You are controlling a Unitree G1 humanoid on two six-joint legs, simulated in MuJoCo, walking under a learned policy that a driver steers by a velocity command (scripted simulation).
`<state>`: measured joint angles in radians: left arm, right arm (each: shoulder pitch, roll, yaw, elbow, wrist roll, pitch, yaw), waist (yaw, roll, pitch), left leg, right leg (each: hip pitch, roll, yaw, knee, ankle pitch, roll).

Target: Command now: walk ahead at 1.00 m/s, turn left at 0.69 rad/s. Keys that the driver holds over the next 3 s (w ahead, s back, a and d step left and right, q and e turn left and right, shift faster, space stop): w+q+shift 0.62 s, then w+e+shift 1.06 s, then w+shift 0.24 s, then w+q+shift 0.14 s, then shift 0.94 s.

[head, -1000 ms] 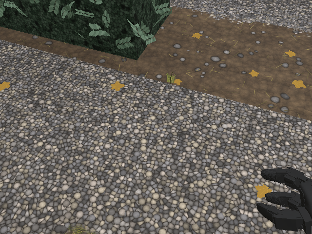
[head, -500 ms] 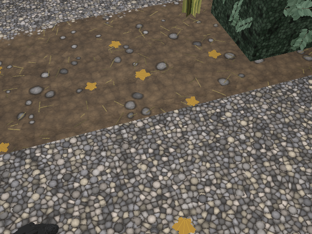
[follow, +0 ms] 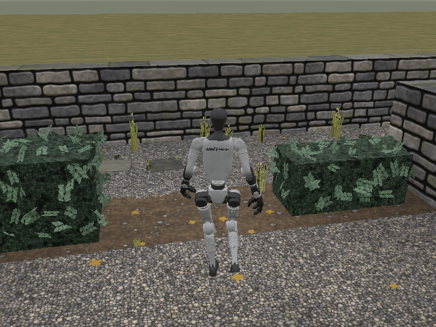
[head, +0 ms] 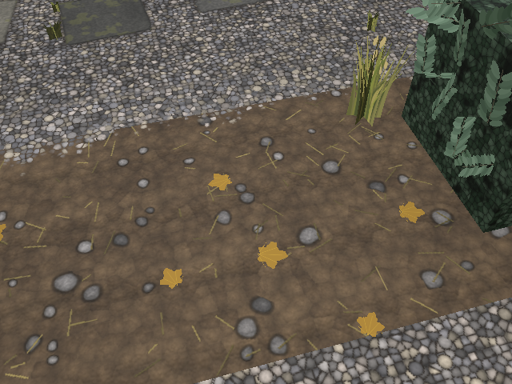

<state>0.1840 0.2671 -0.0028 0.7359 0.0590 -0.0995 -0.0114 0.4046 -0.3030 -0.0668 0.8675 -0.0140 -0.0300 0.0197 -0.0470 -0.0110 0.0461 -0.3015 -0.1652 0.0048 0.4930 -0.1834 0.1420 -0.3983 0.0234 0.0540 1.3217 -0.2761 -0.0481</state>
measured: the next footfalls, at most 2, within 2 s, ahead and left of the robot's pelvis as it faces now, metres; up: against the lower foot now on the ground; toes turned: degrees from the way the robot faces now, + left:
right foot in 0.30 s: +0.53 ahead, -0.12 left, +0.00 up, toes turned +18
left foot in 0.74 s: +0.80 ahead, +0.25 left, +0.00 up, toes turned +40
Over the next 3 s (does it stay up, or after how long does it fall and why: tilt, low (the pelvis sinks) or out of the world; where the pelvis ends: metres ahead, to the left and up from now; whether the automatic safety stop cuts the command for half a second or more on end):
stays up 2.20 0.33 0.01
